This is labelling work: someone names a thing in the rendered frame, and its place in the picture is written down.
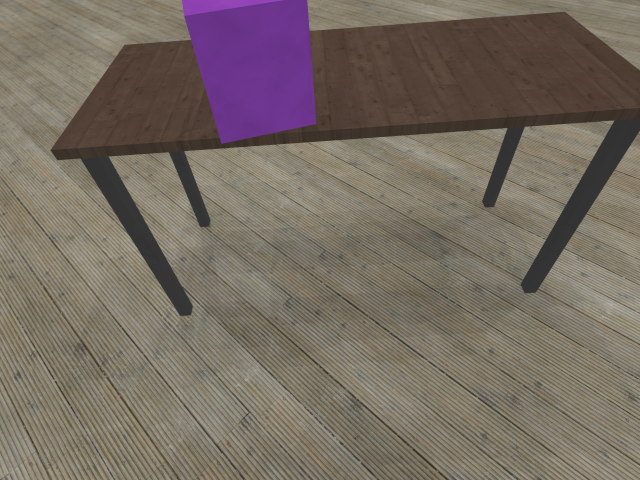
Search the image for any table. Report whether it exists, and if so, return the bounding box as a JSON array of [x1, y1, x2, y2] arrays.
[[51, 12, 640, 316]]

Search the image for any carton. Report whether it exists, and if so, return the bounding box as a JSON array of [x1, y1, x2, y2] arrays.
[[182, 0, 316, 144]]

